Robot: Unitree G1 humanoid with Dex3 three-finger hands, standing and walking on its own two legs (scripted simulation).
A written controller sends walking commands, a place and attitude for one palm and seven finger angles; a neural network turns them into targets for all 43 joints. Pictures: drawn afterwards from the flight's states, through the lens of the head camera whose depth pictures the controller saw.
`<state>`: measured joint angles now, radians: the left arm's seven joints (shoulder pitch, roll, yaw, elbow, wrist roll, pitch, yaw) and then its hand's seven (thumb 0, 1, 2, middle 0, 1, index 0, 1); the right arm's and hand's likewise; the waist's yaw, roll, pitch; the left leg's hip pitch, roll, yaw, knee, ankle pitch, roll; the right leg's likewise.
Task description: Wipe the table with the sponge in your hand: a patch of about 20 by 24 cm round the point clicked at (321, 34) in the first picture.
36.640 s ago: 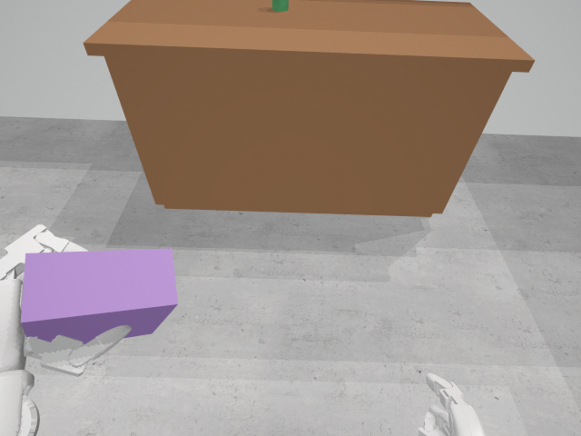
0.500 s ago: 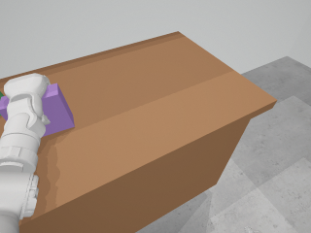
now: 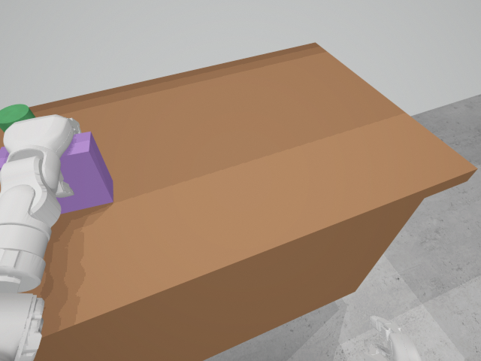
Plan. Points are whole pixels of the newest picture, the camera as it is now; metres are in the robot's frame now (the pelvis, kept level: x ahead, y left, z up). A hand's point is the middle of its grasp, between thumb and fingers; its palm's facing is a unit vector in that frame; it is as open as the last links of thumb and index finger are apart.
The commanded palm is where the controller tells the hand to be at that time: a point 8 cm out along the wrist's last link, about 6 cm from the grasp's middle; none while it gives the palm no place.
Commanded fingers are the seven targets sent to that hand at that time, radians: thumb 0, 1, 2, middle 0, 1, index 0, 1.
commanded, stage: wipe back along the first lane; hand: left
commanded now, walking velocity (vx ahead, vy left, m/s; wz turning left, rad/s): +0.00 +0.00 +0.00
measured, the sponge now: (66, 184) +0.37 +0.35 +0.09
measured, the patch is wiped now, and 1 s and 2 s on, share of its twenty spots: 1.00 1.00 1.00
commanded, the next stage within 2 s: lift the sponge slowly off the table in 1.48 s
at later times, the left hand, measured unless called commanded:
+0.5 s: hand (60, 184) +0.33 +0.32 +0.13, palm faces +0.00 -0.02 -1.00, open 9.8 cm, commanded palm +0.30 +0.31 +0.17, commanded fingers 0.00 0.10 1.30 -1.20 -1.60 -1.20 -1.60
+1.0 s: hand (60, 203) +0.30 +0.30 +0.13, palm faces +0.06 -0.03 -1.00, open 9.8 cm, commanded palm +0.25 +0.29 +0.16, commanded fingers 0.00 0.10 1.30 -1.20 -1.60 -1.20 -1.60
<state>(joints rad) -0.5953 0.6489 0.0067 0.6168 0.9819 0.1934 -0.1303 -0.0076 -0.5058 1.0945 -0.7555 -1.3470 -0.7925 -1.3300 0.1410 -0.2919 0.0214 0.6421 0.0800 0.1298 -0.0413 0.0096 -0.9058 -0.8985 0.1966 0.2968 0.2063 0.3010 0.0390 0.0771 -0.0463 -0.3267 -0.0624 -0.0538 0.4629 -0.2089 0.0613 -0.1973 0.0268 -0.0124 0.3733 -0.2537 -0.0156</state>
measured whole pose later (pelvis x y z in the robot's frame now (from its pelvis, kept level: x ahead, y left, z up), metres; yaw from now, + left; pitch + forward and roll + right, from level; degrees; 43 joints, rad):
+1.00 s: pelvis +0.00 -0.01 +0.00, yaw -1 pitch +1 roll -1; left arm -0.13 0.59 0.02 0.07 0.89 0.40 -0.07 0.01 -0.45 1.07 -0.71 -1.37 -0.75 -1.35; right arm 0.07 -0.30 0.04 0.63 0.09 0.14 -0.01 0.01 -0.91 -0.90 0.19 0.30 0.20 0.30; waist 0.07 0.11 -0.06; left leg -0.27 -0.04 -0.04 0.51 -0.25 0.05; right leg -0.16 0.04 0.01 0.45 -0.30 -0.03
